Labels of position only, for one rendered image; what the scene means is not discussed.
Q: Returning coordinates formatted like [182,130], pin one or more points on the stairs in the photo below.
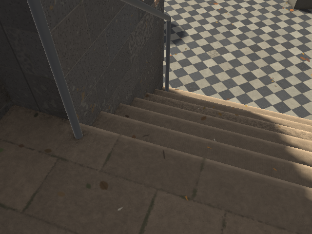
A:
[254,139]

